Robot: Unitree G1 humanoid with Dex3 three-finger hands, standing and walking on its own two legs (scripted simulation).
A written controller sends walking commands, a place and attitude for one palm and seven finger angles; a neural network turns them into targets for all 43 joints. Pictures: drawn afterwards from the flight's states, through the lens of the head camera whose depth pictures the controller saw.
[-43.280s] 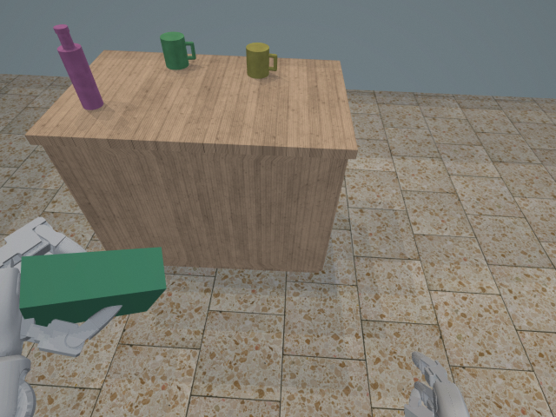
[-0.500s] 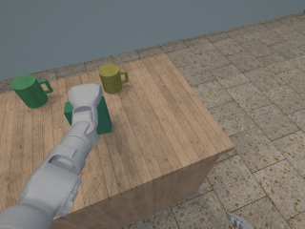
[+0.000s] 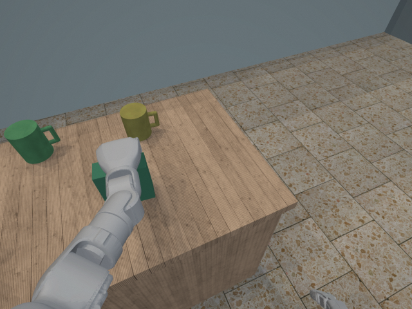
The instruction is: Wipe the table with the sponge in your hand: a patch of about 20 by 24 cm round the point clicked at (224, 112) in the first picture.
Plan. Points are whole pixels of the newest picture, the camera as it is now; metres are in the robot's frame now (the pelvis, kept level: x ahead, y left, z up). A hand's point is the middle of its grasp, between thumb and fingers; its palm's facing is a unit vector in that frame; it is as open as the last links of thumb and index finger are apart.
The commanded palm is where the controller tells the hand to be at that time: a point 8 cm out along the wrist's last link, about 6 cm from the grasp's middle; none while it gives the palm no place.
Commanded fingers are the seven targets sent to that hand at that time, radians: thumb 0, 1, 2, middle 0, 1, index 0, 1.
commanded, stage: wipe back along the middle lane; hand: left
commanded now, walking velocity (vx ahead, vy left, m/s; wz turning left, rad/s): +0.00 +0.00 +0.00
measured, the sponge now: (128, 186) +0.38 +0.22 -0.02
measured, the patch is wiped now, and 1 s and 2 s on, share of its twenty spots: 0.75 0.80 0.85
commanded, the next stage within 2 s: slide across to the third lane in 1.46 s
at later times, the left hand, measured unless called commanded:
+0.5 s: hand (132, 186) +0.35 +0.19 +0.04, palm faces -0.03 -0.03 -1.00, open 8.9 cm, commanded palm +0.31 +0.17 +0.07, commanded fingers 0.00 0.10 1.30 -1.20 -1.60 -1.20 -1.60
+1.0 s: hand (136, 203) +0.31 +0.17 +0.04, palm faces +0.02 -0.09 -1.00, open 8.8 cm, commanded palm +0.26 +0.16 +0.07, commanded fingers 0.00 0.10 1.30 -1.20 -1.60 -1.20 -1.60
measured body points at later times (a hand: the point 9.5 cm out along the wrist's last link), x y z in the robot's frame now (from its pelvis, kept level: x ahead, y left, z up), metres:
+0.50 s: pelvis -0.01 -0.03 +0.00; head -0.01 -0.06 +0.45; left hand +0.35 +0.19 +0.09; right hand +0.16 -0.27 -0.11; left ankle -0.04 +0.06 -0.74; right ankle -0.02 -0.10 -0.74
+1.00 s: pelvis -0.01 -0.03 +0.00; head -0.02 -0.05 +0.45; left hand +0.30 +0.17 +0.09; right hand +0.23 -0.25 -0.07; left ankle -0.04 +0.06 -0.74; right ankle -0.02 -0.10 -0.74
